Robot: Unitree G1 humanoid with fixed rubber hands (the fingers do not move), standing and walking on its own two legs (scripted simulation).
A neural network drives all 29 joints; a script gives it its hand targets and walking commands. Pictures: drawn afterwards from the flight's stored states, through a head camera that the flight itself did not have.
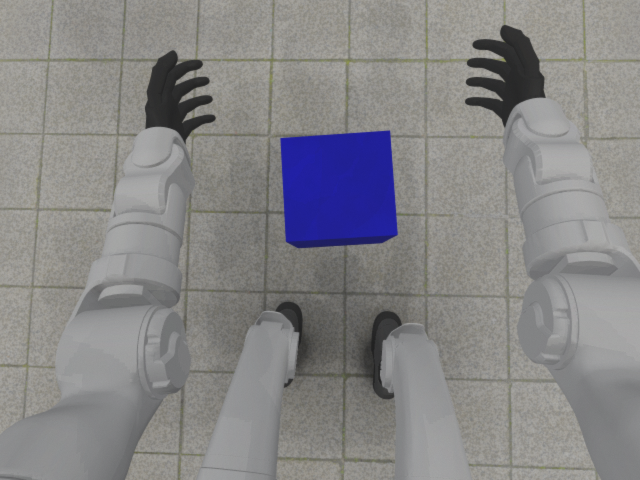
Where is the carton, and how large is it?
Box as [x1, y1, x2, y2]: [280, 131, 397, 247]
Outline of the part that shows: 389,131 280,138 285,234 287,242 297,247 382,242 397,234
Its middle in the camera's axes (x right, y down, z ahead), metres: +0.04 -0.09 +0.86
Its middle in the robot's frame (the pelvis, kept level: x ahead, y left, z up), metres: +0.49 +0.03 -0.51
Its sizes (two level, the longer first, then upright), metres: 0.210 0.200 0.250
